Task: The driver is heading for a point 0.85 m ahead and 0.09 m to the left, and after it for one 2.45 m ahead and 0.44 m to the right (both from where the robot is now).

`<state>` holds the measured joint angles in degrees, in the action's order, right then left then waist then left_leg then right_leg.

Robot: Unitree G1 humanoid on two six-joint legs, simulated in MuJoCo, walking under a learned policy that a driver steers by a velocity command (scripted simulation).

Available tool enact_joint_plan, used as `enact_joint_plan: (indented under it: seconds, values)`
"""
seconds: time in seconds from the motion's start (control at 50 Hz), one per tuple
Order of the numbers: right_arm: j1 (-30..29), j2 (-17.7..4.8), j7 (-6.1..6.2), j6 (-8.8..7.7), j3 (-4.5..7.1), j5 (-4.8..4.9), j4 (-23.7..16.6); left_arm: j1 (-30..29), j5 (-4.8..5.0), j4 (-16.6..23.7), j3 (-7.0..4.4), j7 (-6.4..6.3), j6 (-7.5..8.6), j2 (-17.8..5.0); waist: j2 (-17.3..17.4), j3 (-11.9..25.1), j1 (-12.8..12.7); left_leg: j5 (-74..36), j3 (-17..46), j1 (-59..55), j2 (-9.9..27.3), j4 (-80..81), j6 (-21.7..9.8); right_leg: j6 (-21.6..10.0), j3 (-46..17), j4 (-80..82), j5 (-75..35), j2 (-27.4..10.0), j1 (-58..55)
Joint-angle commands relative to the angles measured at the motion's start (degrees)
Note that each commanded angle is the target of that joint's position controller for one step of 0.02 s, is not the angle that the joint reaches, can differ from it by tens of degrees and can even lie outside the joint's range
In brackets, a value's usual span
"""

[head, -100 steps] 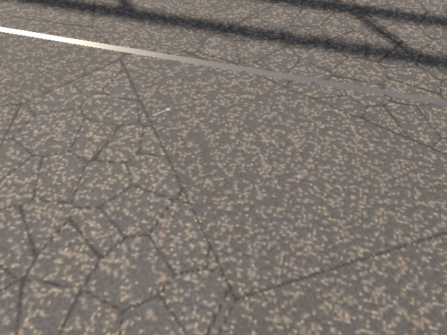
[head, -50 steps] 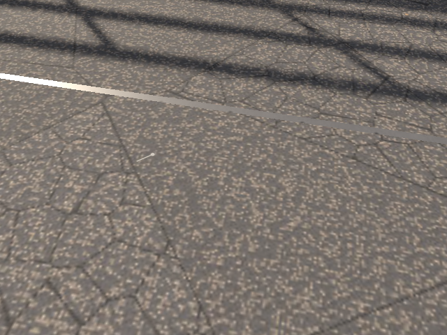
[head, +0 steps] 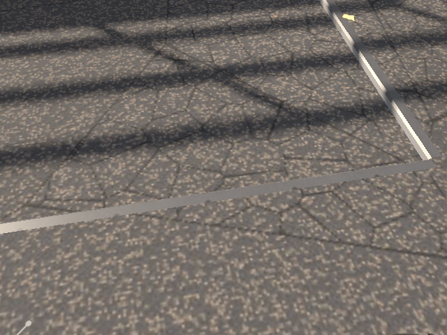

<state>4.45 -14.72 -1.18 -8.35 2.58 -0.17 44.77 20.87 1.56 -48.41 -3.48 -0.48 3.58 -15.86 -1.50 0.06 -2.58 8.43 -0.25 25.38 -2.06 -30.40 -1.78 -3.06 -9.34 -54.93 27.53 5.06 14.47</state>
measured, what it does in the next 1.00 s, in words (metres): walks ahead: right foot, then left foot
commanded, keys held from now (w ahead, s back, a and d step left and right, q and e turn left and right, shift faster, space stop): w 0.54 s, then w+q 0.46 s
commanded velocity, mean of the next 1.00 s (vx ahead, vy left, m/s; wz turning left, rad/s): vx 0.50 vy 0.00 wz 0.10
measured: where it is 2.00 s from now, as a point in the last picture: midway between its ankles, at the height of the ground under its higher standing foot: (221, 225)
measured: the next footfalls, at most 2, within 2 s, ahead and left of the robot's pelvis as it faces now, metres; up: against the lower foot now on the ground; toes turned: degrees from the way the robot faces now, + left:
right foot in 0.44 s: +0.41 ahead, -0.15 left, +0.00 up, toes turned -3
left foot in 1.00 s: +0.70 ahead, +0.11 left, +0.00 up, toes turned +13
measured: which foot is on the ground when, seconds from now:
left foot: down 0.00-0.46, up 0.48-0.98, down 1.00-1.00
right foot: up 0.00-0.42, down 0.44-0.98, up 1.00-1.00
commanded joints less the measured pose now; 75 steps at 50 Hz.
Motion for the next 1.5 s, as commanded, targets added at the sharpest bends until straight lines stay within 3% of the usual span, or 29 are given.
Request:
enact_joint_plan:
  seconds: [0.02, 0.06, 0.1, 0.22, 0.38, 0.42, 0.44, 0.46, 0.48, 0.5, 0.56, 0.64, 0.76, 0.86, 0.94, 0.98, 1.0, 1.02, 1.04, 1.06, 1.1, 1.16, 1.22, 1.32, 1.36, 1.44, 1.46, 1.48, 1.5]
  values:
    - [13.04, -7.82, 0.27, 1.0, 2.43, 0.54, 0.22, -3.97, 0.38, 6.23, -0.93, 0.02, 1.72, -7.79, 5.59, 5.25, 7.32, 16.22, 31.38, -32.44, 21.22, 14.79, -11.68, -0.13, 0.93, -19.87, -3.84, -6.27, 32.35]
    - [8.87, -5.46, 0.0, 1.23, 1.42, -0.38, -0.07, -6.06, -1.17, 7.12, -1.11, 0.14, 1.54, -6.08, 5.35, 0.02, 4.02, 5.4, 22.36, -20.98, 16.72, 18.06, -10.61, -0.01, 2.67, -12.33, -9.4, -10.12, 27.91]
    - [9.1, -5.38, -0.2, 1.13, 1.34, -0.18, 0.59, -4.37, -0.99, 6.79, -0.72, 0.29, 1.09, -3.75, 7.09, 0.23, 2.76, -1.34, 17.13, -17.39, 14.43, 20.17, -10.75, 0.61, 4.59, -8.62, -11.05, -10.99, 24.52]
    - [13.35, -8.92, 0.8, 1.85, 2.22, 0.91, 2.9, -13.97, -1.33, 10.13, 0.56, 0.62, 1.48, -1.12, 5.66, -0.74, 4.96, -13.14, 7.05, -17.21, 12.32, 22.43, -10.05, 2.7, 7.82, 12.16, -26.49, -10.91, 23.52]
    - [19.03, -10.86, 1.27, 3.98, 2.53, 1.63, 5.96, -22.93, -0.36, 14.08, 0.18, 2.69, 2.38, -3.21, 6.8, -2.58, 6.08, -16.72, 7.24, -27.09, 16.67, 16.76, -7.6, -0.2, 9.27, 25.69, -24.62, -7.52, 19.0]
    - [17.4, -11.38, 1.49, 4.51, 2.54, 1.66, 5.69, -13.85, -0.77, 11.69, -1.43, 2.47, 2.47, -6.13, 6.79, 3.08, 0.44, -32.82, 4.26, -26.53, 14.3, 5.76, -5.69, -2.71, 11.87, 28.49, -23.89, -4.67, 4.71]
    - [16.93, -9.96, 1.61, 4.47, 1.89, 1.06, 4.82, -4.04, -1.15, 9.15, -2.79, 1.91, 2.35, -9.28, 5.4, 9.81, -3.7, -30.47, 2.03, -19.41, 11.54, -6.27, -3.84, -5.13, 8.91, 26.42, -25.96, -7.81, -10.71]
    - [20.96, -4.78, 1.45, 3.49, 0.2, 0.08, 2.83, 4.17, -2.44, 8.17, -4.14, 1.35, 1.91, -15.22, -6.05, 19.37, -4.09, -8.9, -1.48, 1.69, 4.67, -28.75, -0.22, -12.42, -12.31, 25.38, -25.09, -22.96, -33.95]
    - [23.25, -3.38, 1.01, 2.19, -0.51, 0.66, 3.67, 6.03, -1.32, 7.08, -3.64, 1.6, 1.45, -13.51, -14.8, 25.3, -3.53, 24.29, 4.17, 13.7, -0.29, -41.03, 0.75, -17.69, -32.09, 34.21, -17.27, -29.17, -39.96]
    - [18.71, -9.07, 0.64, 1.44, 1.08, 2.14, 2.73, 3.19, -0.96, 7.33, -2.39, 1.62, 1.28, -9.8, -9.17, 16.84, -3.96, 22.81, 6.66, 19.92, 3.43, -45.67, 0.07, -15.01, -26.95, 36.0, -12.3, -26.78, -34.04]
    - [12.07, -8.29, 0.95, 2.22, 1.54, 1.17, 1.32, -7.16, -1.81, 8.42, -0.76, 1.94, 1.6, -4.83, -2.4, 3.16, 1.31, 10.49, 4.2, 15.26, 9.81, -37.42, 0.12, -10.81, -8.67, 41.43, -21.15, -19.86, -11.04]
    - [13.41, -4.94, 1.27, 4.98, 1.25, 1.49, 1.67, -8.14, -2.29, 6.39, -1.41, 1.93, 3.29, -5.54, -2.72, 0.35, 4.04, 3.6, 5.56, 12.17, 10.52, -32.87, 1.55, -10.97, 0.71, 47.35, -26.68, -18.82, -2.94]
    - [4.25, -3.76, 0.16, 4.52, 1.08, 1.11, -1.37, -5.95, -2.25, 3.74, -1.82, 0.55, 3.25, -7.09, -1.07, -2.27, 1.34, -14.8, 4.35, 13.44, 8.29, -14.49, 1.43, -7.45, 12.18, 48.6, -31.44, -16.88, -5.9]
    - [-4.0, -2.73, -1.49, 4.58, 0.34, 1.22, -5.96, -1.04, -1.34, 0.87, -2.37, 0.02, 1.71, -8.47, -0.02, -4.99, -2.14, -12.1, 1.26, 17.34, 7.34, -6.25, -0.49, -6.44, 15.12, 45.82, -34.17, -20.22, -16.64]
    - [-2.52, -4.88, -2.71, 4.86, 1.43, 1.28, -8.63, -2.17, -0.74, 0.95, -3.09, -0.82, -0.25, -10.79, -3.17, -1.67, 0.66, -0.02, -4.59, 10.66, 2.89, -4.93, -3.8, -3.93, 18.16, 34.82, -60.35, -21.38, -22.03]
    - [11.5, -9.6, -2.2, 5.12, 4.21, 1.44, -5.8, -3.38, -0.69, 1.54, -3.02, -1.5, -1.1, -11.27, -2.96, 6.35, 8.48, -1.33, -6.09, -9.85, -1.85, -1.09, -7.19, -1.1, 20.97, 15.39, -68.57, -18.39, -16.63]
    - [20.5, -15.07, -0.88, 5.68, 6.16, 1.39, -4.25, -2.53, -1.67, 2.97, -2.14, -1.67, -0.5, -9.47, 4.02, 12.58, 11.73, -3.36, 7.98, -28.3, 6.71, -0.33, -11.21, 1.4, 21.33, -2.81, -50.13, -15.72, -1.83]
    - [18.92, -19.71, -0.78, 5.22, 6.49, 1.69, -4.77, 3.31, -3.06, 5.7, 0.64, -0.28, 1.56, -0.85, 16.56, 18.47, 4.69, 4.12, 40.9, -47.38, 20.36, 5.52, -22.75, 4.62, 13.91, -21.79, 4.71, -2.85, 23.84]
    - [21.84, -14.51, -0.73, 5.04, 5.23, 1.4, -5.4, -3.41, -0.77, 6.15, -0.34, 0.74, 3.89, -6.37, 10.13, 22.31, 9.81, 8.78, 46.36, -50.03, 21.19, 11.64, -22.26, 3.42, 3.38, -26.23, 5.48, -3.96, 30.52]
    - [19.56, -11.83, -0.58, 4.75, 4.52, 1.04, -5.16, -8.49, 0.99, 7.91, -0.83, 1.13, 4.95, -8.09, 8.17, 13.67, 10.03, 4.83, 37.37, -44.19, 19.3, 12.2, -19.35, 2.21, 3.71, -24.79, 0.49, -6.58, 34.5]
    - [11.76, -8.66, -0.33, 4.76, 3.53, 0.95, -6.97, -9.98, -1.29, 7.81, -0.99, 0.38, 5.2, -7.62, 1.47, 5.29, 5.08, -6.52, 25.45, -26.7, 14.56, 13.22, -16.04, 2.34, 4.61, -14.79, -6.68, -10.59, 28.44]
    - [7.5, -7.11, 0.2, 4.5, 2.79, -0.17, -8.49, -5.57, -1.81, 6.78, -1.36, 0.31, 2.72, -6.69, 3.16, 3.13, 0.78, -25.21, 17.06, -15.26, 12.75, 15.53, -15.73, 4.67, 6.12, -8.83, -9.39, -12.12, 20.64]
    - [8.11, -8.05, 1.02, 4.18, 2.78, -0.27, -6.63, -7.1, -2.19, 6.79, -0.25, 0.01, 1.67, -3.63, 4.4, 2.07, 1.0, -38.47, 6.87, -10.41, 9.58, 15.49, -12.95, 6.04, 8.65, 2.48, -18.77, -11.21, 17.44]
    - [10.72, -8.37, 1.61, 4.58, 2.44, -0.57, -3.75, -13.24, -1.26, 7.79, 0.02, 1.57, 2.33, -3.91, 5.74, 3.39, 4.85, -30.85, 2.03, -14.05, 8.81, 15.02, -9.31, 3.65, 9.17, 19.09, -38.41, -8.09, 11.38]
    - [8.29, -8.38, 1.8, 4.55, 2.44, -1.14, -3.59, -11.52, -1.33, 7.52, -0.75, 2.28, 2.48, -5.53, 5.75, 3.84, 3.72, -31.48, 2.09, -16.41, 11.41, 12.14, -9.33, 2.26, 7.97, 17.81, -35.81, -7.94, 10.9]
    - [5.12, -8.54, 3.31, 6.33, 2.83, 0.63, -4.29, -4.01, -2.16, 7.36, -2.85, 3.15, 2.52, -9.24, 4.39, 4.85, -0.74, -38.33, 1.27, -20.8, 10.16, -6.32, -5.55, -1.57, 10.25, 25.98, -30.24, -4.52, 6.03]
    - [7.47, -8.61, 3.73, 6.25, 2.84, -0.25, -5.47, -1.84, -2.28, 7.92, -3.91, 2.83, 2.55, -13.34, -2.74, 8.19, -0.3, -25.56, -1.38, -15.64, 4.67, -20.23, -1.98, -5.45, 1.84, 26.68, -54.16, -10.11, -2.05]
    - [13.84, -4.66, 3.22, 5.98, 1.58, -1.25, -6.52, -2.19, -3.08, 9.27, -4.0, 2.4, 2.04, -15.72, -15.15, 13.82, 3.22, 17.7, -1.66, 2.99, -5.05, -40.14, 2.69, -17.25, -18.18, 27.92, -69.44, -22.97, -17.37]
    - [13.36, -6.24, 2.28, 5.77, 1.33, -0.84, -6.18, -1.38, -2.84, 10.03, -2.81, 2.24, 1.43, -11.66, -13.35, 19.38, 1.34, 29.18, 5.79, 8.94, -5.35, -47.6, 3.06, -19.87, -25.52, 30.65, -65.69, -24.7, -21.6]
